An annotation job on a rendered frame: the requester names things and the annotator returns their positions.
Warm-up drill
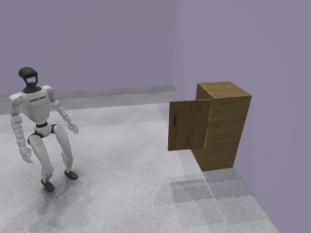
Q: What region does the robot right hand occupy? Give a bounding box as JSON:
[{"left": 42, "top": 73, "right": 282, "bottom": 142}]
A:
[{"left": 19, "top": 146, "right": 33, "bottom": 164}]

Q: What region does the robot left hand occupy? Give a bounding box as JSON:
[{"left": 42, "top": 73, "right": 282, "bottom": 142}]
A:
[{"left": 67, "top": 120, "right": 79, "bottom": 134}]

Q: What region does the right robot forearm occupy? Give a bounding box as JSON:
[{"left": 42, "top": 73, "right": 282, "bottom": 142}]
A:
[{"left": 11, "top": 117, "right": 26, "bottom": 147}]

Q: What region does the left robot forearm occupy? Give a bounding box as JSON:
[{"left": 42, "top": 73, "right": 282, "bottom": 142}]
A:
[{"left": 56, "top": 103, "right": 72, "bottom": 122}]

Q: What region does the robot right upper arm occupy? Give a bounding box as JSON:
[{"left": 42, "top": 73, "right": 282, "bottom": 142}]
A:
[{"left": 8, "top": 93, "right": 23, "bottom": 124}]

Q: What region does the humanoid robot torso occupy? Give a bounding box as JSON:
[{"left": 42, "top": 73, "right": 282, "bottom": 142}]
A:
[{"left": 20, "top": 86, "right": 53, "bottom": 139}]

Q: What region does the cupboard door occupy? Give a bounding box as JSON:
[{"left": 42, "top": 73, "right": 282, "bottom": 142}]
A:
[{"left": 167, "top": 99, "right": 211, "bottom": 151}]

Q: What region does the robot left upper arm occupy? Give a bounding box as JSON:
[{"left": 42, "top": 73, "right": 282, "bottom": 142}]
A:
[{"left": 42, "top": 85, "right": 60, "bottom": 109}]

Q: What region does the robot left thigh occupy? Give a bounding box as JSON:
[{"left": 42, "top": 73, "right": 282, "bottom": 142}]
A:
[{"left": 52, "top": 124, "right": 72, "bottom": 159}]

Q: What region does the handle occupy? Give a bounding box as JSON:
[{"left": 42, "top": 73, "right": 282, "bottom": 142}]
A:
[{"left": 173, "top": 112, "right": 177, "bottom": 127}]

